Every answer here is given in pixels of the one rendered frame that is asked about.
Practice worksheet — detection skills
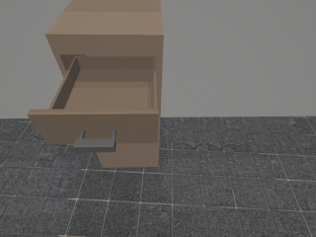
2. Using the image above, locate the handle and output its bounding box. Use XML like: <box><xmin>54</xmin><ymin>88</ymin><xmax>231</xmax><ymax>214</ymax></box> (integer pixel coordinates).
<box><xmin>73</xmin><ymin>129</ymin><xmax>117</xmax><ymax>153</ymax></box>

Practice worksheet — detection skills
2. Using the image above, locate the drawer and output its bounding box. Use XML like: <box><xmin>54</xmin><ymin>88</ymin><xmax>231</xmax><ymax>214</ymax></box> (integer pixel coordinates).
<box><xmin>27</xmin><ymin>55</ymin><xmax>158</xmax><ymax>145</ymax></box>

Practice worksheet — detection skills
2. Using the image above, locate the cabinet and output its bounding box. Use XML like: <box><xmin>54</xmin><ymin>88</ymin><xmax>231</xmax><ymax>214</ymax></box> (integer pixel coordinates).
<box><xmin>45</xmin><ymin>0</ymin><xmax>164</xmax><ymax>168</ymax></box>

